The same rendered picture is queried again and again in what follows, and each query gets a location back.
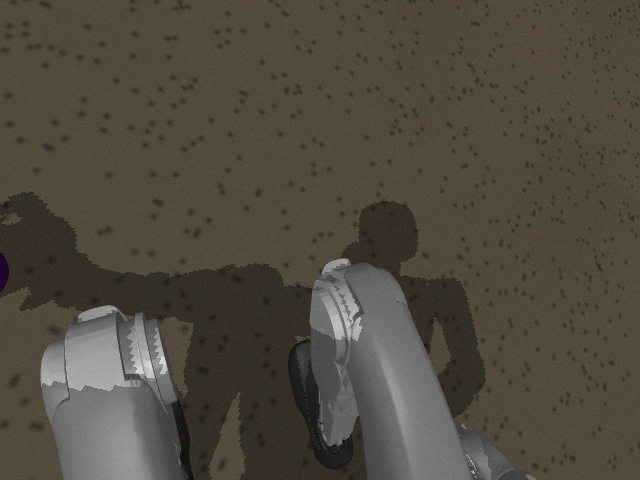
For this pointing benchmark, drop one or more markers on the left robot foot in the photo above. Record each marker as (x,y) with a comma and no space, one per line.
(184,440)

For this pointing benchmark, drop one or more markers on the right robot foot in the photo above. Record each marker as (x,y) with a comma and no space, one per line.
(306,394)

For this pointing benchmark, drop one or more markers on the mug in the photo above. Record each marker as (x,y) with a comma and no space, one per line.
(4,271)

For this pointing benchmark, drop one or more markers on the right robot hand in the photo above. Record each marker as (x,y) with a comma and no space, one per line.
(485,459)

